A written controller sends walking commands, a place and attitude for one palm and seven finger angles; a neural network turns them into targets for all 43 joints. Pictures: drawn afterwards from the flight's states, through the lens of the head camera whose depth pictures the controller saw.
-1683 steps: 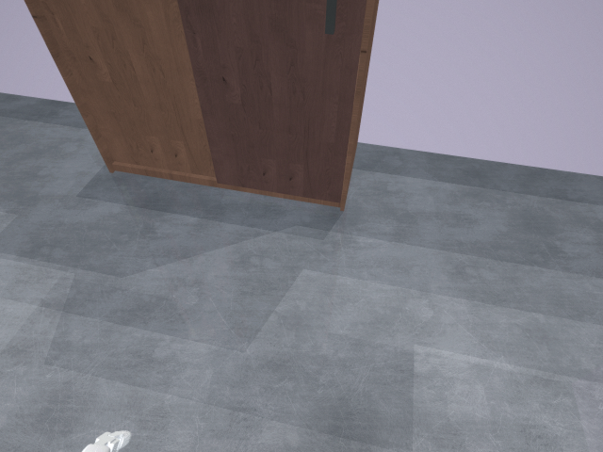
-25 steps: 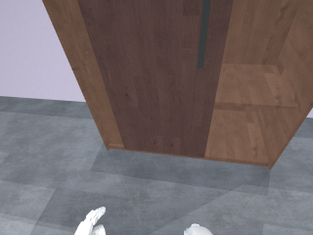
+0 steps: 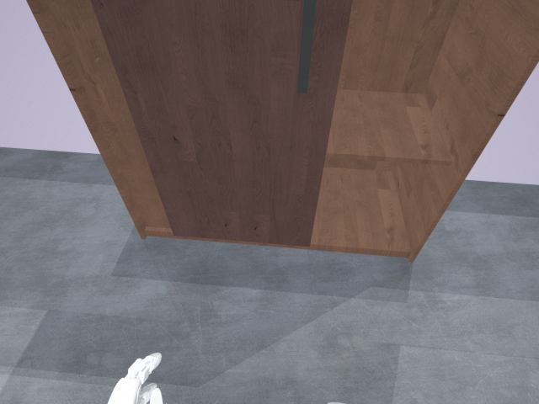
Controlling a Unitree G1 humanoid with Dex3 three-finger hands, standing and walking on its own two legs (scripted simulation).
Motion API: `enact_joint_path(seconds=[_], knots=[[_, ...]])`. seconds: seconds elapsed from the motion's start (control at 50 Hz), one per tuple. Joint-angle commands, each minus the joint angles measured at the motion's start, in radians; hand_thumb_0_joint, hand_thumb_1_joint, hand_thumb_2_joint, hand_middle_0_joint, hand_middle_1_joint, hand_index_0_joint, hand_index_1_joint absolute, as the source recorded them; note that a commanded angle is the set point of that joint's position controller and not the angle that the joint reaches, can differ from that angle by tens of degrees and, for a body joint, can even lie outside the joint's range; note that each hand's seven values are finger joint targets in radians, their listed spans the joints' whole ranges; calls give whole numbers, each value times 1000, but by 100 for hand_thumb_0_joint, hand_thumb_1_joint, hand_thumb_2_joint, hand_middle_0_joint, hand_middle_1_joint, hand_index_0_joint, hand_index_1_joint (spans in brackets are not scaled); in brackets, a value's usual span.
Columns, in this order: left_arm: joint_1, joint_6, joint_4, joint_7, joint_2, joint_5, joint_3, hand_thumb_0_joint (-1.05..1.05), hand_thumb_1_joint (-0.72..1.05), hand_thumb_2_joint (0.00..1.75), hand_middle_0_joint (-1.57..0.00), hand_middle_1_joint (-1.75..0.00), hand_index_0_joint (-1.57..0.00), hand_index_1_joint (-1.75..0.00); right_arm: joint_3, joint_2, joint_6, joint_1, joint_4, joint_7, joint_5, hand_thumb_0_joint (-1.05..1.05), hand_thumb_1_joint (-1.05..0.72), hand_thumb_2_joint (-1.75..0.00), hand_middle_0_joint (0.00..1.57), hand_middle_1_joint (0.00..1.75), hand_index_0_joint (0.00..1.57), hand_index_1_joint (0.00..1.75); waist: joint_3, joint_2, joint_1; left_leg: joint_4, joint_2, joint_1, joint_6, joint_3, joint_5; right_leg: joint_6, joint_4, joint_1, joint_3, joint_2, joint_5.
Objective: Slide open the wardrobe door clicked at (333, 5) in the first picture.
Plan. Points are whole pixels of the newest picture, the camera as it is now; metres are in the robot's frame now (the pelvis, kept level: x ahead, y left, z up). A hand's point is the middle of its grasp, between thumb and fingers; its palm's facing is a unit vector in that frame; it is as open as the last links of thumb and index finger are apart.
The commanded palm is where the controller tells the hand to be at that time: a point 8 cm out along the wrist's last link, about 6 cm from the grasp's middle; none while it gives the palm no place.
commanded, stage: stop stepping back and stand still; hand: right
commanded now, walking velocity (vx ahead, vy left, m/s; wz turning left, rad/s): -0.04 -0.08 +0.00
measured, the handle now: (308, 18) +0.84 -0.04 +0.22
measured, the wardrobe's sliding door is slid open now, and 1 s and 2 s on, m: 0.44 0.44 0.44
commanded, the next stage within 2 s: let the arm hang, fingers relaxed in 0.72 s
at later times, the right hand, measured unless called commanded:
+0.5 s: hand (538, 242) +0.28 -0.29 +0.18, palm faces +0.40 +0.78 -0.49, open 7.4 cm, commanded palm +0.21 -0.32 +0.20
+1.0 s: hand (455, 358) +0.22 -0.28 -0.06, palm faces +0.03 +0.92 -0.39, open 7.4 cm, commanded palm none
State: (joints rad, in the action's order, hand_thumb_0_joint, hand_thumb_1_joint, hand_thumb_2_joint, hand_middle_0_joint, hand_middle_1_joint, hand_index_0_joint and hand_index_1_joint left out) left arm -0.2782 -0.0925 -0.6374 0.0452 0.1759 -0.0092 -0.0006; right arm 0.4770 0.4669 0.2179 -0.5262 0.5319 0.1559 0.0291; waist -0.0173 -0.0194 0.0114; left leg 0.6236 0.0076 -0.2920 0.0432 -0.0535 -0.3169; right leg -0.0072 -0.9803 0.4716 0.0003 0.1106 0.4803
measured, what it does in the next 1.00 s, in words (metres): shifts its weight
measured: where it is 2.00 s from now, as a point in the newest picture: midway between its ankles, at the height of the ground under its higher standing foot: outside the picture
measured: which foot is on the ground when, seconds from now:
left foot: down 0.00-1.00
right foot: down 0.00-1.00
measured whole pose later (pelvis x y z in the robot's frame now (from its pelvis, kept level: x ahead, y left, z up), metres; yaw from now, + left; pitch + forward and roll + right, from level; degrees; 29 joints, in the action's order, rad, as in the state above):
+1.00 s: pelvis +0.04 -0.04 +0.01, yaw +1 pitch +1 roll +0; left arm -0.13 -0.02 -0.80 -0.02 0.31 -0.02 0.00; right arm 0.07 0.31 -0.03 -0.23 -0.51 0.01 -0.03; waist 0.04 -0.06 -0.01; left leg 0.58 0.04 -0.28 -0.03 -0.03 -0.31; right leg -0.04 -0.59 0.33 -0.04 -0.02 0.28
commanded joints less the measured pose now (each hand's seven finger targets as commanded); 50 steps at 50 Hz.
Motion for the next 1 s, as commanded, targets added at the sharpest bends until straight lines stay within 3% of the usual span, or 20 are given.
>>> enact_joint_path(seconds=[0.0,0.02,0.06,0.08,0.12,0.14,0.16,0.24,0.3,0.32,0.36,0.4,0.46,0.62,0.78,0.8,0.82,0.86,0.92,0.98], knots=[[132,-62,116,15,142,18,60,0,90,90,-20,-30,-20,-30,54,105,35,137,98,21,12,0,-90,-90,20,30,20,30,-13,240,-33,-345,296,-24,178,442,-121,-5,-54,64,43,-8,-45],[167,-59,114,23,133,17,50,0,90,90,-20,-30,-20,-30,49,113,42,201,147,22,8,0,-90,-90,20,30,20,30,-10,224,-36,-293,267,-92,142,334,-94,-16,120,-68,24,-2,-50],[170,-67,97,38,120,6,41,0,90,90,-20,-30,-20,-30,37,115,56,223,146,31,-2,0,-90,-90,20,30,20,30,30,119,-45,-182,167,-118,72,147,-117,-11,389,-294,-90,-93,-177],[169,-77,108,42,141,6,54,0,90,90,-20,-30,-20,-30,28,115,66,249,191,29,1,0,-90,-90,20,30,20,30,27,-2,-46,-64,126,-134,37,107,-108,-14,483,-351,-42,-78,-178],[170,-91,147,35,172,9,66,0,90,90,-20,-30,-20,-30,73,149,90,235,269,33,-7,0,-90,-90,20,30,20,30,36,-308,-16,237,-21,-229,-52,6,-184,-129,694,-363,370,189,-230],[149,-100,116,24,144,3,61,0,90,90,-20,-30,-20,-30,90,148,89,180,202,27,-5,0,-90,-90,20,30,20,30,27,-297,-31,327,-15,-163,-52,44,-220,-157,778,-232,432,213,-103],[155,-108,120,14,134,1,59,0,90,90,-20,-30,-20,-30,92,145,88,168,214,23,-9,0,-90,-90,20,30,20,30,-3,-303,-28,310,11,-128,-50,68,-171,-174,779,-168,407,208,-79],[147,-97,138,-9,132,18,44,0,90,90,-20,-30,-20,-30,115,127,83,-22,177,24,-5,0,-90,-90,20,30,20,30,84,-115,-5,-179,17,213,-42,37,53,-63,510,-53,61,50,-197],[120,-78,144,-10,130,26,64,0,90,90,-20,-30,-20,-30,107,114,69,-37,107,23,16,0,-90,-90,20,30,20,30,108,182,-30,-319,247,153,90,422,174,12,248,-49,-25,-89,-130],[129,-68,154,-11,140,31,68,0,90,90,-20,-30,-20,-30,93,100,61,-47,107,25,21,0,-90,-90,20,30,20,30,98,171,-30,-308,272,181,116,426,291,15,242,-40,-9,-76,-134],[128,-61,142,-2,126,24,45,0,90,90,-20,-30,-20,-30,101,119,69,-30,111,34,14,0,-90,-90,20,30,20,30,114,118,-38,-195,221,222,73,268,500,2,428,-117,-5,-63,-219],[150,-59,146,15,143,21,51,0,90,90,-20,-30,-20,-30,92,120,73,-10,111,33,11,0,-90,-90,20,30,20,30,141,43,-22,-129,106,175,-15,139,461,-22,538,-271,24,-17,-520],[155,-55,154,26,140,21,40,0,90,90,-20,-30,-20,-30,77,130,72,32,127,26,1,0,-90,-90,20,30,20,30,142,-95,-15,-72,31,123,-50,43,408,-40,531,-356,96,49,-842],[144,-58,178,16,149,25,50,0,90,90,-20,-30,-20,-30,93,135,71,-59,193,28,16,0,-90,-90,20,30,20,30,206,-83,-13,-126,56,232,-27,79,558,-8,488,-301,24,2,-755],[148,-43,184,27,149,24,43,0,90,90,-20,-30,-20,-30,75,110,59,-39,142,23,23,0,-90,-90,20,30,20,30,159,-71,-15,-161,43,210,-38,84,450,-7,540,-249,26,2,-591],[230,-90,-10,-62,334,35,82,0,90,90,-20,-30,-20,-30,-370,-44,-103,65,-604,-121,-51,0,-90,-90,20,30,20,30,77,-61,-52,-59,138,54,-27,46,530,-11,386,-184,19,1,-643],[157,-39,-27,-59,296,23,98,0,90,90,-20,-30,-20,-30,-356,-56,-181,85,-639,-145,-59,0,-90,-90,20,30,20,30,129,-54,-40,-110,135,11,-17,108,411,2,416,-232,23,11,-602],[137,9,-27,-54,283,6,73,0,90,90,-20,-30,-20,-30,-369,-55,-196,156,-742,-160,-59,0,-90,-90,20,30,20,30,112,43,-22,-107,105,13,-24,70,210,-43,473,-151,86,31,-427],[154,40,-57,-51,277,-11,55,0,90,90,-20,-30,-20,-30,-397,-37,-199,258,-939,-161,-60,0,-90,-90,20,30,20,30,77,206,-18,-137,111,25,-9,104,182,-48,488,-146,106,1,-409],[147,68,-122,-47,247,-21,35,0,90,90,-20,-30,-20,-30,-430,-54,-217,311,-1138,-150,-52,0,-90,-90,20,30,20,30,59,128,-18,-166,106,40,-16,126,145,-40,540,-181,98,-18,-386]])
